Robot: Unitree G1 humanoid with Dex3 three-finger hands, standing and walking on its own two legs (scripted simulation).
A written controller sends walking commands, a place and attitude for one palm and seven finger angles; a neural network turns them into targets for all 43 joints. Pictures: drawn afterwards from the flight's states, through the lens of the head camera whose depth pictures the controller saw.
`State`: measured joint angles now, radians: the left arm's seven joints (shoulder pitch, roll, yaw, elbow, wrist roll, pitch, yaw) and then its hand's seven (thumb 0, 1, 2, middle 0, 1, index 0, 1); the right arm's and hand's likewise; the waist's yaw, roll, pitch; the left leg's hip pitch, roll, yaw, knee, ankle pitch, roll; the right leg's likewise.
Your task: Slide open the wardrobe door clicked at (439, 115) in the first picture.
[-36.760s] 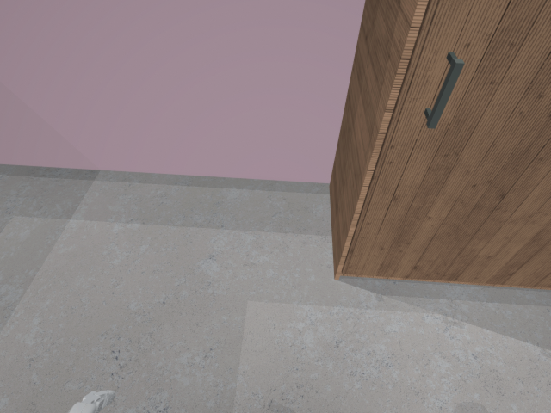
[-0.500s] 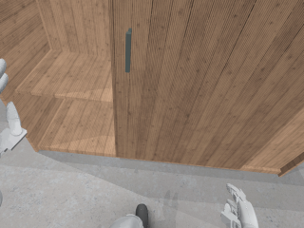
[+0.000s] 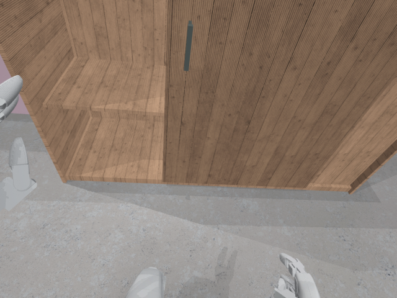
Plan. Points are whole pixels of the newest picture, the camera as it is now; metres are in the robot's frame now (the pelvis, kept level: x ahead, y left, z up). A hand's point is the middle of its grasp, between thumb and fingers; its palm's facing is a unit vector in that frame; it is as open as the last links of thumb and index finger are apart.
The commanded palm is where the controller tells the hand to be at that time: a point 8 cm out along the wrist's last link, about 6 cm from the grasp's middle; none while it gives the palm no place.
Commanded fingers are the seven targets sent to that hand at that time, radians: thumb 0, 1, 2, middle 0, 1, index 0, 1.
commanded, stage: stop stepping back and stand still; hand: left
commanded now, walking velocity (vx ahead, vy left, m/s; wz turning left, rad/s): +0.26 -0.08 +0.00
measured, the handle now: (188, 46) +0.83 +0.15 +0.12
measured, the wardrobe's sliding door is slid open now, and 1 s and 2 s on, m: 0.54 0.54 0.54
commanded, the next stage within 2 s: let the arm hang, fingers relaxed in 1.42 s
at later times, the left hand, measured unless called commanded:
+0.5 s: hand out of the picture +0.11 +0.29 +0.21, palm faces +0.50 -0.73 -0.46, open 7.4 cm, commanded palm +0.05 +0.32 +0.19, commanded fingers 0.00 0.90 0.90 -0.20 -0.30 -0.20 -0.30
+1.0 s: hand out of the picture +0.16 +0.29 +0.19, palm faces +0.45 -0.74 -0.50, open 7.4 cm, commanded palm +0.10 +0.33 +0.19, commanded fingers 0.00 0.90 0.90 -0.20 -0.30 -0.20 -0.30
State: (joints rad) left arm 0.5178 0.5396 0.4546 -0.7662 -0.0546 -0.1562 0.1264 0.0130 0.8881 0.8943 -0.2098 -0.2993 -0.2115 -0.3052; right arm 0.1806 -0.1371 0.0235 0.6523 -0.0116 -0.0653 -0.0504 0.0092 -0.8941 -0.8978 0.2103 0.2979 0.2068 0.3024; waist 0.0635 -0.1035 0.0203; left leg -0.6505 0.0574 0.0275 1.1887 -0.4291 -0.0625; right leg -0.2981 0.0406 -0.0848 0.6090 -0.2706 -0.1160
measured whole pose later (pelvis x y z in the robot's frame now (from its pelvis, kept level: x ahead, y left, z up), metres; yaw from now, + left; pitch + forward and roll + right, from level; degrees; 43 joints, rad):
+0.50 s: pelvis -0.09 +0.02 +0.01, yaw +1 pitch -2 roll +0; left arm 0.47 0.45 0.46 -0.53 -0.04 -0.18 0.16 0.01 0.89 0.89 -0.21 -0.30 -0.21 -0.31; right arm 0.21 -0.19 0.00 0.70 0.00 -0.08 -0.07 0.01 -0.90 -0.90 0.21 0.30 0.20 0.30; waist 0.03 -0.01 0.02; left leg -0.55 0.09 0.04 1.08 -0.39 -0.02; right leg -0.29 -0.01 -0.10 0.58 -0.27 -0.06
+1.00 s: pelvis -0.04 +0.03 +0.01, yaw +1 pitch +0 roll +1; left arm 0.54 0.40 0.44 -0.48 -0.05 -0.20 0.17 0.01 0.89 0.89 -0.21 -0.30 -0.21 -0.31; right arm 0.19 -0.21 0.00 0.66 0.02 -0.10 -0.05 0.01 -0.90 -0.90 0.20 0.30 0.20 0.30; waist 0.00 0.01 0.04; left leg -0.34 0.03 0.06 0.72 -0.36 -0.01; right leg -0.26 -0.01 -0.08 0.54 -0.29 -0.04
